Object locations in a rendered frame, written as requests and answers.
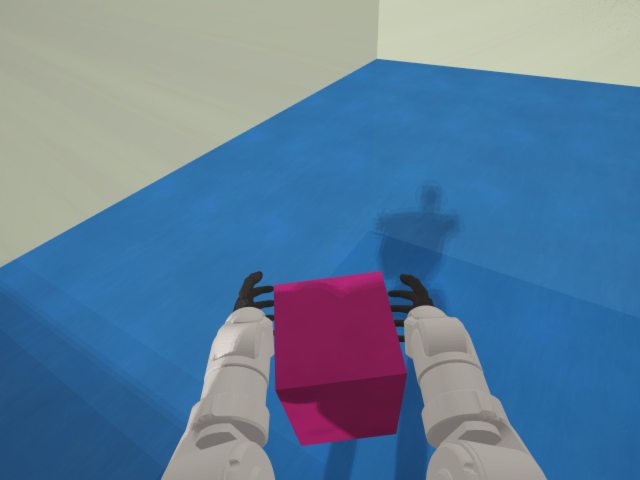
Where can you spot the robot right forearm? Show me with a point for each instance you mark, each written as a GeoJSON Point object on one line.
{"type": "Point", "coordinates": [457, 400]}

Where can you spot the right robot hand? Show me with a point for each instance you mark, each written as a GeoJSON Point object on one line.
{"type": "Point", "coordinates": [419, 297]}

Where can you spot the left robot hand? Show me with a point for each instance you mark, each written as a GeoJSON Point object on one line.
{"type": "Point", "coordinates": [247, 293]}

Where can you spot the carton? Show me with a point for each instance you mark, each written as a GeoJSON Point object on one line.
{"type": "Point", "coordinates": [339, 369]}

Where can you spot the robot right upper arm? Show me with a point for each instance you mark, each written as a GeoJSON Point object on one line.
{"type": "Point", "coordinates": [466, 460]}

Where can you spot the robot left forearm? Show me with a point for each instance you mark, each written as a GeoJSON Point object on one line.
{"type": "Point", "coordinates": [233, 399]}

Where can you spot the robot left upper arm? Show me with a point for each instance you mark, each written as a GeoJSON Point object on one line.
{"type": "Point", "coordinates": [239, 459]}

